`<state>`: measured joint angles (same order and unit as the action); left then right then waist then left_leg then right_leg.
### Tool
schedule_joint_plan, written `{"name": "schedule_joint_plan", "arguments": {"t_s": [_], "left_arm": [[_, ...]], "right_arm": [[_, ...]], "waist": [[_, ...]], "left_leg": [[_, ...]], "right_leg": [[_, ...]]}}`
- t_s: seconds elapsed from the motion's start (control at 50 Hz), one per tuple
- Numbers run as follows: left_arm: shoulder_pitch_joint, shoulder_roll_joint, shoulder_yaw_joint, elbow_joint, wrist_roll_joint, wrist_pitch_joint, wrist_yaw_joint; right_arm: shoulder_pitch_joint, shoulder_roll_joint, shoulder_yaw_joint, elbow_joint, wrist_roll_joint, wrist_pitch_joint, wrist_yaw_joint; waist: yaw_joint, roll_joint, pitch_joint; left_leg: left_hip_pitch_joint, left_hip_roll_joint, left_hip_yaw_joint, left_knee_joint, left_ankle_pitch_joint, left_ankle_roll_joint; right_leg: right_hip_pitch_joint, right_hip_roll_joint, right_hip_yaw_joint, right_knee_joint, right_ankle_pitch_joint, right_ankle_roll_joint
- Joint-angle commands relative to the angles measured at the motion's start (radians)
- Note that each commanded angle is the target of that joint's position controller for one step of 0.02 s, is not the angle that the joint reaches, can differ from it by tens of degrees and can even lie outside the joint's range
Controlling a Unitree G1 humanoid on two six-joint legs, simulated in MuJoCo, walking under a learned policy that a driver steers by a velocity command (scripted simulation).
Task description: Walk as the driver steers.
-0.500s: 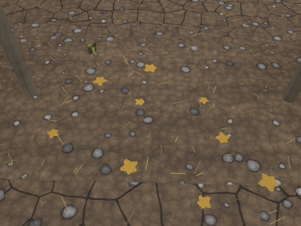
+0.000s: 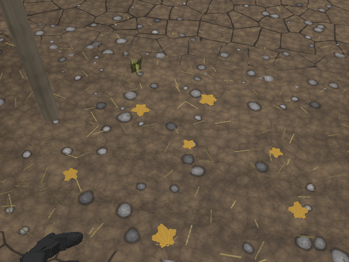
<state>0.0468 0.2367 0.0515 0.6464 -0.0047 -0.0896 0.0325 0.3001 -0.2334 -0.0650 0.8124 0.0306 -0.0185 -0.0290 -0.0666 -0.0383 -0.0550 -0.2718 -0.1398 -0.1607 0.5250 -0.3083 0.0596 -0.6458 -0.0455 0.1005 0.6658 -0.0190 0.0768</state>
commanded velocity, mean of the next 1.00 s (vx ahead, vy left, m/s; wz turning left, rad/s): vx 0.49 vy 0.00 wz -0.38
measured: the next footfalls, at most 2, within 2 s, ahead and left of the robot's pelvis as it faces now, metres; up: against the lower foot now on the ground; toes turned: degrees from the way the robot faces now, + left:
right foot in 0.06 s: +0.17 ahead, -0.13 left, +0.00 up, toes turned +2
left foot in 0.52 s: +0.40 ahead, +0.06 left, +0.00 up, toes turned -15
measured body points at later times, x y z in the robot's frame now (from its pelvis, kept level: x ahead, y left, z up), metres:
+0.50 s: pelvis +0.25 -0.03 +0.00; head +0.28 -0.05 +0.45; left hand +0.27 +0.25 -0.11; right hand +0.47 -0.29 -0.07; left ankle +0.37 +0.07 -0.73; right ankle +0.13 -0.13 -0.73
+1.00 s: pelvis +0.49 -0.14 -0.02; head +0.53 -0.16 +0.43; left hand +0.82 -0.05 -0.08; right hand +0.35 -0.40 -0.15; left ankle +0.37 +0.07 -0.73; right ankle +0.57 -0.28 -0.73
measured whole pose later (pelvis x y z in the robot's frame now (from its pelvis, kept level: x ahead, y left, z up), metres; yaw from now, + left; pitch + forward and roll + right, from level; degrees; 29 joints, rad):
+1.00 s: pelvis +0.49 -0.14 -0.02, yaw -28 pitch +3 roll +2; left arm 0.04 0.27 0.06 0.59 -0.02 -0.04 -0.05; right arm 0.35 -0.30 -0.09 0.89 0.03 -0.06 -0.01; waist -0.08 -0.03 0.03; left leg 0.08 0.06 0.21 0.41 -0.48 -0.06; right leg -0.57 -0.02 -0.03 0.59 -0.08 -0.10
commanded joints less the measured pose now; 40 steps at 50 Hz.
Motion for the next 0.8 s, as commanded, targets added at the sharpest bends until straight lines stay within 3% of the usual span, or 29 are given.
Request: {"name": "schedule_joint_plan", "arguments": {"t_s": [0.02, 0.06, 0.08, 0.1, 0.12, 0.14, 0.16, 0.18, 0.2, 0.24, 0.28, 0.32, 0.42, 0.48, 0.5, 0.52, 0.54, 0.56, 0.58, 0.6, 0.64, 0.66, 0.7, 0.74, 0.8], "left_arm": [[-0.029, 0.092, 0.030, -0.078, -0.009, -0.022, -0.022], [0.053, 0.110, 0.041, -0.065, -0.002, -0.029, -0.026], [0.178, 0.148, 0.054, -0.043, 0.008, -0.033, -0.023], [0.316, 0.247, 0.090, 0.010, 0.019, -0.030, -0.030], [0.401, 0.205, 0.086, 0.023, -0.003, -0.025, -0.041], [0.371, 0.156, 0.067, 0.017, -0.009, -0.022, -0.042], [0.312, 0.158, 0.065, -0.002, 0.003, -0.012, -0.041], [0.266, 0.147, 0.062, -0.009, 0.000, -0.004, -0.041], [0.240, 0.128, 0.054, -0.012, -0.001, 0.000, -0.040], [0.213, 0.125, 0.054, -0.006, -0.004, 0.005, -0.038], [0.232, 0.143, 0.061, 0.018, -0.016, 0.009, -0.026], [0.271, 0.164, 0.068, 0.046, -0.026, 0.013, -0.013], [0.348, 0.167, 0.074, 0.083, -0.035, 0.027, -0.004], [0.332, 0.162, 0.074, 0.078, -0.038, 0.038, 0.000], [0.307, 0.145, 0.069, 0.064, -0.032, 0.036, -0.002], [0.263, 0.097, 0.054, 0.035, -0.021, 0.029, -0.008], [0.372, 0.039, 0.032, 0.013, -0.033, 0.015, -0.010], [0.390, 0.118, 0.043, 0.025, -0.041, 0.010, -0.010], [0.335, 0.165, 0.057, 0.026, -0.041, 0.015, -0.012], [0.285, 0.160, 0.058, 0.021, -0.030, 0.022, -0.012], [0.223, 0.133, 0.062, 0.001, -0.012, 0.034, -0.017], [0.233, 0.111, 0.057, -0.012, -0.021, 0.039, -0.024], [0.205, 0.087, 0.048, -0.031, -0.024, 0.046, -0.030], [0.163, 0.078, 0.041, -0.046, -0.020, 0.046, -0.032], [0.085, 0.064, 0.026, -0.060, -0.017, 0.036, -0.052]], "right_arm": [[0.025, -0.141, -0.039, -0.061, 0.000, -0.010, 0.003], [0.043, -0.108, -0.028, -0.065, -0.009, -0.012, 0.008], [0.036, -0.067, -0.015, -0.078, -0.020, -0.022, 0.013], [0.095, -0.050, -0.009, -0.096, -0.001, -0.042, 0.015], [0.045, -0.117, -0.019, -0.105, -0.014, -0.057, 0.016], [-0.056, -0.161, -0.035, -0.120, -0.016, -0.064, 0.021], [-0.107, -0.141, -0.030, -0.130, -0.026, -0.064, 0.021], [-0.124, -0.123, -0.029, -0.136, -0.037, -0.064, 0.020], [-0.125, -0.115, -0.032, -0.136, -0.044, -0.063, 0.017], [-0.123, -0.096, -0.027, -0.132, -0.044, -0.065, 0.017], [-0.183, -0.059, -0.014, -0.136, -0.051, -0.069, 0.019], [-0.248, -0.038, -0.003, -0.148, -0.043, -0.074, 0.023], [-0.370, -0.076, -0.009, -0.185, -0.017, -0.092, 0.032], [-0.310, -0.106, -0.027, -0.176, -0.011, -0.108, 0.037], [-0.224, -0.133, -0.042, -0.156, -0.018, -0.111, 0.033], [-0.056, -0.188, -0.061, -0.132, -0.031, -0.111, 0.024], [0.048, -0.263, -0.079, -0.108, -0.040, -0.099, 0.022], [0.062, -0.206, -0.070, -0.096, -0.023, -0.092, 0.025], [0.018, -0.144, -0.053, -0.108, -0.021, -0.086, 0.022], [-0.034, -0.119, -0.042, -0.116, -0.027, -0.081, 0.023], [-0.101, -0.074, -0.025, -0.109, -0.038, -0.078, 0.030], [-0.112, -0.084, -0.027, -0.101, -0.041, -0.081, 0.033], [-0.110, -0.093, -0.032, -0.080, -0.030, -0.088, 0.037], [-0.108, -0.125, -0.040, -0.059, -0.033, -0.090, 0.035], [-0.105, -0.156, -0.044, -0.037, -0.027, -0.089, 0.028]], "waist": [[0.018, 0.158, 0.016], [0.061, 0.167, -0.012], [0.108, 0.097, -0.100], [0.109, -0.245, -0.188], [0.160, -0.264, -0.172], [0.171, -0.153, -0.052], [0.148, -0.051, -0.004], [0.120, -0.011, 0.034], [0.094, -0.010, 0.041], [0.067, -0.059, 0.019], [0.075, -0.065, 0.001], [0.094, -0.073, -0.004], [0.125, -0.073, 0.011], [0.072, -0.082, -0.012], [0.026, -0.075, -0.056], [-0.055, -0.003, -0.163], [-0.035, 0.260, -0.281], [-0.036, 0.291, -0.249], [-0.040, 0.207, -0.130], [-0.025, 0.142, -0.054], [0.014, 0.104, 0.045], [0.040, 0.154, 0.053], [0.048, 0.143, 0.072], [0.053, 0.111, 0.079], [0.033, 0.107, 0.081]], "left_leg": [[-0.016, 0.289, -0.280, -0.147, 0.012, 0.173], [0.007, 0.244, -0.247, -0.050, 0.092, 0.130], [-0.073, 0.189, -0.146, 0.166, 0.171, 0.096], [-0.394, 0.058, 0.039, 0.499, 0.014, 0.018], [-0.615, 0.070, 0.041, 0.672, -0.239, -0.016], [-0.724, 0.115, 0.024, 0.729, -0.178, -0.009], [-0.689, 0.146, 0.038, 0.713, -0.080, -0.013], [-0.652, 0.169, 0.048, 0.629, -0.018, -0.023], [-0.577, 0.194, 0.055, 0.550, 0.015, -0.032], [-0.437, 0.176, 0.098, 0.408, 0.040, -0.060], [-0.348, 0.148, 0.121, 0.259, 0.116, -0.078], [-0.287, 0.127, 0.118, 0.132, 0.215, -0.087], [-0.207, 0.098, 0.089, -0.018, 0.262, -0.079], [-0.032, 0.098, 0.091, -0.138, 0.236, -0.044], [0.131, 0.135, 0.076, -0.147, 0.238, -0.017], [0.382, 0.282, -0.045, -0.122, 0.204, 0.047], [0.677, 0.504, -0.391, -0.152, 0.075, 0.202], [0.653, 0.567, -0.530, -0.192, -0.078, 0.239], [0.556, 0.526, -0.427, -0.215, -0.091, 0.209], [0.451, 0.479, -0.315, -0.241, -0.007, 0.176], [0.276, 0.401, -0.154, -0.302, 0.155, 0.129], [0.225, 0.406, -0.116, -0.320, 0.206, 0.135], [0.185, 0.399, -0.033, -0.351, 0.311, 0.141], [0.175, 0.398, 0.040, -0.364, 0.389, 0.141], [0.158, 0.357, 0.169, -0.367, 0.424, 0.107]], "right_leg": [[0.161, 0.023, -0.047, -0.096, -0.101, -0.055], [0.302, 0.027, -0.060, -0.161, -0.159, -0.121], [0.511, -0.060, 0.040, -0.152, -0.101, -0.183], [0.825, -0.224, 0.408, -0.244, -0.231, -0.352], [0.897, -0.311, 0.697, -0.361, -0.491, -0.411], [0.848, -0.294, 0.652, -0.375, -0.535, -0.384], [0.739, -0.251, 0.545, -0.380, -0.455, -0.359], [0.640, -0.211, 0.463, -0.396, -0.354, -0.344], [0.562, -0.171, 0.391, -0.413, -0.257, -0.322], [0.455, -0.118, 0.288, -0.424, -0.088, -0.311], [0.412, -0.082, 0.210, -0.423, 0.018, -0.303], [0.400, -0.075, 0.191, -0.417, 0.050, -0.296], [0.443, -0.095, 0.270, -0.378, -0.020, -0.288], [0.452, -0.076, 0.316, -0.300, -0.039, -0.256], [0.390, -0.039, 0.294, -0.211, -0.001, -0.226], [0.251, 0.015, 0.221, 0.020, -0.060, -0.187], [-0.047, 0.132, 0.085, 0.311, -0.407, -0.129], [-0.181, 0.067, 0.072, 0.481, -0.546, -0.115], [-0.229, 0.026, 0.070, 0.555, -0.464, -0.109], [-0.214, -0.003, 0.043, 0.566, -0.391, -0.102], [-0.164, -0.040, 0.036, 0.518, -0.307, -0.107], [-0.137, -0.052, 0.029, 0.501, -0.287, -0.103], [-0.146, -0.062, 0.018, 0.464, -0.248, -0.089], [-0.154, -0.065, 0.008, 0.375, -0.166, -0.079], [-0.073, -0.058, -0.040, 0.174, 0.018, -0.089]]}}
Velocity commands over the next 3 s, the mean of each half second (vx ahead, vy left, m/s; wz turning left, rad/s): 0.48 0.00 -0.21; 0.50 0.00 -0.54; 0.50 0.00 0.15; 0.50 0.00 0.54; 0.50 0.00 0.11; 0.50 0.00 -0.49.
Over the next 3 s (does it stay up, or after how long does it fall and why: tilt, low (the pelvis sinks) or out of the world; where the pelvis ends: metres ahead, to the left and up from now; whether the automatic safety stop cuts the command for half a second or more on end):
stays up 1.53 -0.39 -0.02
